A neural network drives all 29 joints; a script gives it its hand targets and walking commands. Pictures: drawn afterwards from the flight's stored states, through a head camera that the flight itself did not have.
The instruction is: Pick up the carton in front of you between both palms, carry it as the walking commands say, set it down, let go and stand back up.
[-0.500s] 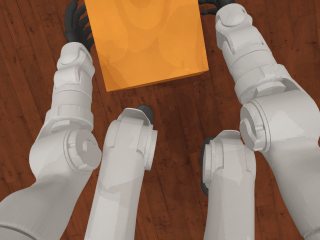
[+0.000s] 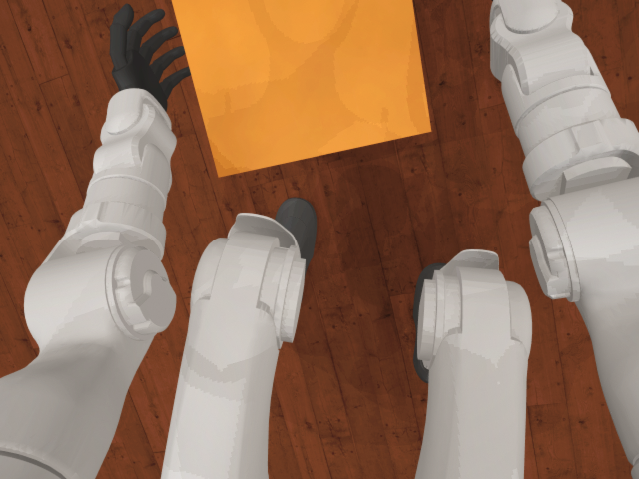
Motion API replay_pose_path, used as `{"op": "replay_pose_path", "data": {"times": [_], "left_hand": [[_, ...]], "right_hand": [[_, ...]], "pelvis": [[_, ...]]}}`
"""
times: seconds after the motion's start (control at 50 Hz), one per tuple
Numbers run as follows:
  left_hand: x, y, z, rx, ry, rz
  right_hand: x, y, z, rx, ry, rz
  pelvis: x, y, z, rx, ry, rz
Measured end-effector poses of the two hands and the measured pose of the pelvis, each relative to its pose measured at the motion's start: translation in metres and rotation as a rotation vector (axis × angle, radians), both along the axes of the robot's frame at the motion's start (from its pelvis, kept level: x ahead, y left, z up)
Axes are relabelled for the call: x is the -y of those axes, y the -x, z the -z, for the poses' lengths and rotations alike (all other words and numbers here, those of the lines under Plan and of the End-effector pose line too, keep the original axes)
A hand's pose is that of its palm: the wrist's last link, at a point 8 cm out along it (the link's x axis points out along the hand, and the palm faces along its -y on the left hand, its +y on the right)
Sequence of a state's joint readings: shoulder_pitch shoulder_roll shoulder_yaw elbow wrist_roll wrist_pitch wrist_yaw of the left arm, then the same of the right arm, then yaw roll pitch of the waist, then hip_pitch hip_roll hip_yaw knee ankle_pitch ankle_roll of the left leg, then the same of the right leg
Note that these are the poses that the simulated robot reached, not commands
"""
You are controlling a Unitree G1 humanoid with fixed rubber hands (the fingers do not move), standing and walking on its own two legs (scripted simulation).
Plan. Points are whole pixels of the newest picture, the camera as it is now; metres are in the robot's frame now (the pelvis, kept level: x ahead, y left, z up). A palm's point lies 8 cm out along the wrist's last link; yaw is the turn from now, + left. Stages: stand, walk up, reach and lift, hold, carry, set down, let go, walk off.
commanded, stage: set down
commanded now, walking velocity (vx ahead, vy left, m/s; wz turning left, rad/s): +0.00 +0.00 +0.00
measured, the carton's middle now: (318, 68) +0.48 +0.10 -0.26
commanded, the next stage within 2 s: let go in 1.08 s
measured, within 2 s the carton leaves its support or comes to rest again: neither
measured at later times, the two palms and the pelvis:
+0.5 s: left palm (20, 78) +0.43 +0.30 -0.05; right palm out of the picture +0.57 -0.05 -0.04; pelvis +0.01 +0.01 +0.08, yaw +0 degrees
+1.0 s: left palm out of the picture +0.42 +0.30 +0.10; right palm out of the picture +0.57 -0.07 +0.10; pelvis +0.03 +0.01 +0.19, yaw +0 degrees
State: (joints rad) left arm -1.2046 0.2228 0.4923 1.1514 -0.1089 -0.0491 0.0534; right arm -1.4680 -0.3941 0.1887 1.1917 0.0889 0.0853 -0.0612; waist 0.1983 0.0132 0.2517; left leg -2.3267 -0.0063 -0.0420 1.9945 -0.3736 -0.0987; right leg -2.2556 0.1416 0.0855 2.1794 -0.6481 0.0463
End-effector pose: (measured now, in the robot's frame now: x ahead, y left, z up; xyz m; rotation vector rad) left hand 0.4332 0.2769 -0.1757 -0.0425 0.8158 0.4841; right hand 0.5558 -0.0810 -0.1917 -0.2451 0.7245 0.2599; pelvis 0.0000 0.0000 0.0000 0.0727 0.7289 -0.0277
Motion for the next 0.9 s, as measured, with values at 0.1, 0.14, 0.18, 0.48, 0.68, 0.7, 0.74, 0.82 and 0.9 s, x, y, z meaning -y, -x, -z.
{"op": "replay_pose_path", "data": {"times": [0.1,0.14,0.18,0.48,0.68,0.7,0.74,0.82,0.9], "left_hand": [[-0.011,0.003,0.007,0.017,-0.001,-0.012],[-0.019,0.003,0.000,0.051,-0.020,-0.023],[-0.023,0.004,-0.011,0.086,-0.023,-0.033],[-0.025,0.007,-0.120,0.167,0.024,-0.039],[-0.022,0.002,-0.173,0.195,-0.004,-0.016],[-0.022,0.002,-0.180,0.199,-0.005,-0.015],[-0.023,0.004,-0.191,0.193,-0.004,-0.013],[-0.023,0.009,-0.217,0.185,-0.005,-0.018],[-0.025,0.010,-0.245,0.186,-0.008,-0.022]], "right_hand": [[-0.006,-0.006,-0.001,0.030,-0.019,-0.002],[-0.013,-0.007,-0.007,0.059,-0.035,-0.005],[-0.020,-0.007,-0.016,0.079,-0.042,-0.007],[-0.035,-0.018,-0.144,0.064,0.016,0.025],[-0.019,-0.020,-0.193,0.090,-0.002,0.032],[-0.017,-0.020,-0.198,0.094,0.000,0.032],[-0.015,-0.019,-0.207,0.089,0.003,0.030],[-0.015,-0.017,-0.229,0.085,-0.003,0.018],[-0.017,-0.017,-0.255,0.076,-0.011,0.011]], "pelvis": [[-0.002,-0.001,-0.003,-0.024,0.009,-0.008],[-0.003,-0.002,-0.004,-0.029,0.013,-0.010],[-0.005,-0.003,-0.005,-0.032,0.017,-0.019],[-0.012,-0.005,-0.072,-0.044,0.068,-0.065],[-0.016,-0.015,-0.110,-0.092,0.079,-0.063],[-0.016,-0.016,-0.114,-0.095,0.077,-0.064],[-0.016,-0.018,-0.123,-0.101,0.074,-0.063],[-0.014,-0.022,-0.144,-0.103,0.068,-0.064],[-0.012,-0.026,-0.166,-0.099,0.061,-0.065]]}}
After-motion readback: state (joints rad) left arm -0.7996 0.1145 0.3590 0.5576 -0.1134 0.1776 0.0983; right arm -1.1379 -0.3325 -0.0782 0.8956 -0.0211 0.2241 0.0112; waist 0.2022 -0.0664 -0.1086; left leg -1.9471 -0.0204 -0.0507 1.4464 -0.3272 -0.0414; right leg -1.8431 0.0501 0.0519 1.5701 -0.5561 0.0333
